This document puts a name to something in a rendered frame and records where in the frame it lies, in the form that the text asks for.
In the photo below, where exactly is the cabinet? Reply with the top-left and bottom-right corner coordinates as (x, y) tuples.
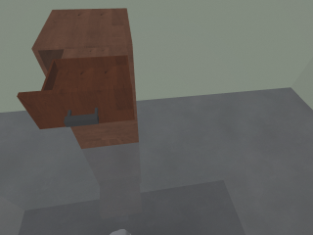
(31, 8), (139, 149)

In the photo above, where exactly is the handle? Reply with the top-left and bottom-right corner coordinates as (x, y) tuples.
(64, 108), (99, 127)

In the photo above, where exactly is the drawer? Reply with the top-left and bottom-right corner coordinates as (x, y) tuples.
(17, 55), (135, 129)

